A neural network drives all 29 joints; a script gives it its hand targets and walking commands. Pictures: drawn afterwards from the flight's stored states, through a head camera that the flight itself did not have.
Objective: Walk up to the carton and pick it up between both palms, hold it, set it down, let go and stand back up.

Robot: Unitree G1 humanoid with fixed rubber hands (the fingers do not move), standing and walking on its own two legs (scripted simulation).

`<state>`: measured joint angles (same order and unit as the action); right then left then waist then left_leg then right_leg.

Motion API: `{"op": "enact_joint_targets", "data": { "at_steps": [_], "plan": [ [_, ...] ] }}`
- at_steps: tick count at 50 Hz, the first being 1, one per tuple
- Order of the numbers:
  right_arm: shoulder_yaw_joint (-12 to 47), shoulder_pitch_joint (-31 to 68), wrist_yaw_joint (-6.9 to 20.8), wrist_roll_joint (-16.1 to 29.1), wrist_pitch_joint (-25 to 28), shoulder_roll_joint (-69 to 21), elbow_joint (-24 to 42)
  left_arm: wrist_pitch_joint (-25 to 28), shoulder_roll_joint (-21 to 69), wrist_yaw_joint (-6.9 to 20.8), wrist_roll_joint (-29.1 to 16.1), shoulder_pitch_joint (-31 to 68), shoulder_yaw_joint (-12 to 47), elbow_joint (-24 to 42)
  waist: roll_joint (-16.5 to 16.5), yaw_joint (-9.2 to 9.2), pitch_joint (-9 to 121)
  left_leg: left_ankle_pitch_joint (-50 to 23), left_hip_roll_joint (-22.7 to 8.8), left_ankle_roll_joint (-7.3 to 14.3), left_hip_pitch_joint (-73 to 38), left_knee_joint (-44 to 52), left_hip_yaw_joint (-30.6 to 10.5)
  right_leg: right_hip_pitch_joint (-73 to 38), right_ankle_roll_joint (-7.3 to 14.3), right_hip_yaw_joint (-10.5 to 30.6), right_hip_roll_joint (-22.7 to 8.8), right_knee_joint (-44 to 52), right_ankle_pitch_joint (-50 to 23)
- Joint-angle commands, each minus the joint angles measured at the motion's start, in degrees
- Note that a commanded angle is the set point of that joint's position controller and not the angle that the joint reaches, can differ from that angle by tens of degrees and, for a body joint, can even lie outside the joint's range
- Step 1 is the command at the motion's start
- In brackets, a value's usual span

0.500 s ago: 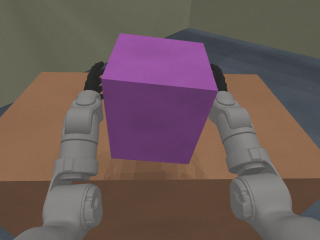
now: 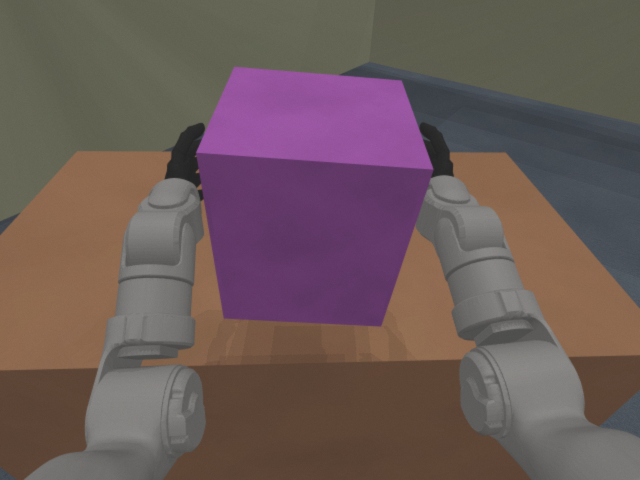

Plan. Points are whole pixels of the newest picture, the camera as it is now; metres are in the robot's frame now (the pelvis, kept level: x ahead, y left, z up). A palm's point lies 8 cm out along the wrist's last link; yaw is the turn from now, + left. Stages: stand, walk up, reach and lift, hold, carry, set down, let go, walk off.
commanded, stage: reach and lift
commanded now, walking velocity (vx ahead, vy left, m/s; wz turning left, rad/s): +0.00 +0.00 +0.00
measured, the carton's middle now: (310, 202) +0.40 +0.01 +0.19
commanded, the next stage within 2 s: hold in 0.06 s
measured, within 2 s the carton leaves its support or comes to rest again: neither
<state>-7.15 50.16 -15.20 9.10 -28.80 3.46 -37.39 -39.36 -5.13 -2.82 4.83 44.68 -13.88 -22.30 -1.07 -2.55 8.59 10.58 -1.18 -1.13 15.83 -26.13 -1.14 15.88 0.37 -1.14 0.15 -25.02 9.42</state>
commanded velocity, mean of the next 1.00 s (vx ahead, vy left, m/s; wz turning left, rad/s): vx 0.00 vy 0.00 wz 0.00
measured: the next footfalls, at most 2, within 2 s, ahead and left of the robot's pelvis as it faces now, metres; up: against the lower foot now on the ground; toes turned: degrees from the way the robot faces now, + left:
none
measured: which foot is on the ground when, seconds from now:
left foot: down 0.00-1.00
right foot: down 0.00-1.00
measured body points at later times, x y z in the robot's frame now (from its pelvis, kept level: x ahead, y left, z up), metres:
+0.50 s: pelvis -0.01 +0.00 +0.00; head -0.08 +0.01 +0.44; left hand +0.38 +0.16 +0.25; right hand +0.39 -0.14 +0.24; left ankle +0.04 +0.13 -0.74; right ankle +0.04 -0.12 -0.74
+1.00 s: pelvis -0.01 +0.00 +0.00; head -0.08 +0.01 +0.44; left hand +0.38 +0.16 +0.25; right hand +0.39 -0.14 +0.25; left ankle +0.04 +0.13 -0.74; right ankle +0.04 -0.12 -0.74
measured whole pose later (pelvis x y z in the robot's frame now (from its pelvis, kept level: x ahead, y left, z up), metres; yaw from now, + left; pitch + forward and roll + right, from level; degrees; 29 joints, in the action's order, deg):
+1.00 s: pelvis -0.01 +0.00 +0.00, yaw +0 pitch -1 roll +0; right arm -7.1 52.5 -15.4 9.9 -33.3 4.3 -37.2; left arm -45.3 -5.9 -2.8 5.1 48.0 -14.3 -22.0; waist -1.1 -2.5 10.0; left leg 9.8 -1.2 -1.1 15.8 -26.1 -1.3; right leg 15.8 0.4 -1.2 0.2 -25.0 8.7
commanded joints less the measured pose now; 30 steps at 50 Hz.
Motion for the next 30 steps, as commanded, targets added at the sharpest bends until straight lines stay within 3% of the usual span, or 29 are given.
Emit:
{"op": "enact_joint_targets", "data": {
  "at_steps": [1,3,5,7,8,9,10,11,13,14,16,18,19,20,23,25,27,28,29,30],
  "plan": [
    [25.43,57.7,8.69,15.37,2.07,-38.7,21.51,1.22,40.12,5.52,-6.98,50.26,24.72,10.97,4.55,-0.93,28.23,-12.75,4.26,-0.45,-12.67,4.46,-1.81,-20.08,-2.79,0.95,3.71,6.63,-15.02],
    [25.46,57.59,8.58,16.16,1.38,-38.74,21.72,0.82,39.22,6.08,-6.59,51.49,23.55,13.75,3.76,-0.67,28.95,-11.69,4.5,0.12,-12.2,4.89,-1.64,-21.92,-3.26,1.3,3.35,6.49,-14.63],
    [24.36,58.45,8.58,15.14,0.96,-37.86,19.36,-0.04,38.73,6.27,-4.97,51.64,22.11,9.62,4.7,-0.47,24.65,-10.0,4.27,0.09,-11.86,5.49,-1.46,-19.14,-3.03,0.95,3.6,7.02,-11.65],
    [24.37,58.06,8.64,15.4,0.38,-38.07,18.49,-0.16,39.51,6.56,-6.42,53.67,23.19,11.52,3.87,-1.86,25.34,-8.7,3.89,0.08,-11.47,5.64,-1.93,-19.8,-2.74,0.96,3.76,7.05,-10.8],
    [25.24,60.26,8.86,16.51,0.83,-39.16,21.17,0.13,39.47,6.4,-6.64,54.54,22.77,13.3,3.96,0.08,28.52,-10.16,3.83,0.31,-12.25,5.27,-1.47,-19.9,-2.79,1.04,3.96,6.72,-11.05],
    [23.97,60.08,8.84,15.87,0.39,-38.54,19.13,-0.01,39.51,6.22,-6.82,55.32,23.46,12.35,5.36,-0.98,25.65,-8.0,3.95,0.22,-11.09,5.71,-2.04,-18.15,-2.56,0.91,3.73,7.09,-8.94],
    [23.96,61.94,9.09,15.98,0.67,-38.66,19.42,-0.22,38.99,6.24,-6.0,55.19,22.38,10.77,5.1,0.28,25.84,-7.33,4.03,0.45,-11.18,5.85,-1.53,-17.55,-2.71,1.01,3.73,7.12,-7.44],
    [23.87,63.05,9.13,16.02,0.81,-38.26,21.07,-0.57,40.11,6.48,-6.14,53.76,22.72,9.02,4.54,0.22,25.74,-6.41,3.79,0.31,-9.62,6.06,-1.64,-17.86,-2.18,0.71,3.94,7.29,-6.87],
    [24.14,63.32,9.06,15.73,1.07,-39.49,21.8,-0.22,40.73,6.21,-7.65,54.71,23.84,11.57,4.7,-0.4,28.05,-8.74,3.84,0.29,-10.82,5.52,-1.44,-18.34,-2.52,1.04,3.91,6.7,-9.53],
    [23.88,63.29,9.02,16.17,0.64,-38.35,19.86,-0.84,39.95,6.19,-6.21,55.05,22.37,10.3,4.27,0.21,25.8,-6.88,3.72,0.45,-10.7,6.1,-1.31,-17.67,-2.45,1.17,4.01,7.3,-6.86],
    [24.55,61.97,9.1,16.14,0.38,-38.17,21.34,-1.04,39.87,6.19,-6.45,53.16,22.62,10.75,3.5,0.17,27.78,-7.64,3.75,0.51,-10.89,5.96,-1.51,-19.19,-2.46,1.11,4.11,7.1,-8.64],
    [23.19,60.25,9.31,16.31,-0.54,-37.84,18.26,-1.13,40.14,6.16,-6.43,55.74,23.06,12.65,5.54,-0.37,26.3,-6.94,3.26,0.17,-11.43,6.4,-1.61,-17.95,-2.11,1.19,4.09,7.03,-7.26],
    [23.82,60.81,9.11,16.54,-0.29,-37.73,20.22,-1.19,41.17,6.05,-7.04,55.87,24.56,13.77,6.54,-0.91,27.43,-8.67,3.24,-0.6,-11.78,5.94,-1.95,-17.95,-1.87,0.97,4.37,6.76,-8.64],
    [24.48,61.4,9.5,17.44,-0.16,-38.25,21.76,-1.26,40.72,5.85,-6.63,55.27,23.08,14.23,4.78,0.45,28.55,-9.25,3.04,0.0,-12.01,5.71,-2.01,-18.85,-1.89,0.84,4.65,6.55,-8.38],
    [23.77,61.17,9.08,17.07,-0.86,-37.26,20.81,-2.04,41.35,6.04,-7.47,55.66,24.26,13.73,6.18,-1.02,27.91,-9.14,3.45,-0.47,-12.08,5.76,-1.81,-18.54,-1.9,0.96,4.41,6.98,-8.76],
    [24.08,62.85,9.05,17.46,-0.97,-37.09,21.89,-2.57,41.13,5.87,-6.87,53.68,23.19,10.92,5.07,0.0,26.08,-8.13,3.49,-0.06,-11.1,5.88,-1.71,-18.27,-2.04,1.31,4.36,7.44,-7.82],
    [23.43,62.47,8.98,17.3,-1.12,-37.04,22.4,-2.58,40.54,6.15,-6.71,53.05,22.65,11.15,4.1,-0.16,26.5,-7.35,3.54,0.28,-10.56,6.32,-1.71,-18.54,-2.2,1.17,4.27,7.29,-8.19],
    [23.21,62.41,9.03,17.26,-1.07,-36.85,21.26,-2.68,40.76,6.18,-6.38,53.31,22.56,10.35,5.01,-0.53,24.97,-7.13,3.67,0.19,-10.26,6.27,-1.44,-18.09,-2.11,0.99,4.16,7.39,-7.45],
    [24.42,65.13,9.01,18.11,-0.73,-37.92,24.03,-2.48,41.36,6.06,-7.11,55.05,22.85,12.73,4.68,0.66,29.1,-8.47,3.72,0.43,-11.46,5.62,-1.31,-18.3,-2.25,1.32,4.23,7.13,-8.25],
    [23.69,63.93,9.04,17.73,-0.93,-37.29,21.99,-2.38,41.15,6.03,-7.54,56.99,23.95,13.02,6.54,-0.06,28.04,-6.82,3.48,-0.28,-11.27,5.89,-1.51,-16.91,-1.95,1.19,4.29,7.43,-6.2]
  ]
}}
